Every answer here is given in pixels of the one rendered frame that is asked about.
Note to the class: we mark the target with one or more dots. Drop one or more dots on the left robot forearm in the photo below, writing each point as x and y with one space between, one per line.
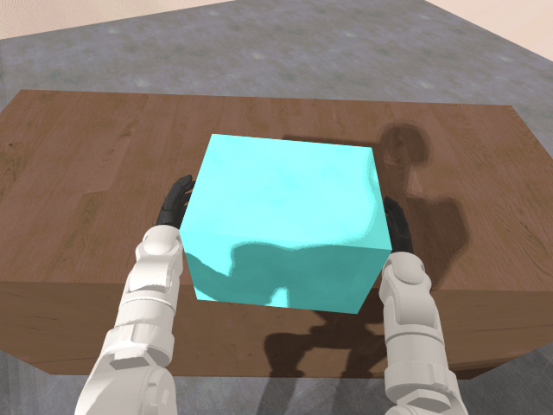
142 332

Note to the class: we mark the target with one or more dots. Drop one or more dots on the carton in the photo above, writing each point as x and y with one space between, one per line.
285 223

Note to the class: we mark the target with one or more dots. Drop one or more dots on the right robot forearm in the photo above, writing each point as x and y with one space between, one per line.
417 372

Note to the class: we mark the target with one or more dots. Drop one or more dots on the right robot hand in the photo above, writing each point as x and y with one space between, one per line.
397 226

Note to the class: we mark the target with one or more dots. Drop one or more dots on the pedestal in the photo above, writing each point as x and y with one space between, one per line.
84 175

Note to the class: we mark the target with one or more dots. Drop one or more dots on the robot left upper arm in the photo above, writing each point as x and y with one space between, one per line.
148 390

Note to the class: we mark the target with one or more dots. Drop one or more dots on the left robot hand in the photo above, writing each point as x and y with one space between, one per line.
173 209

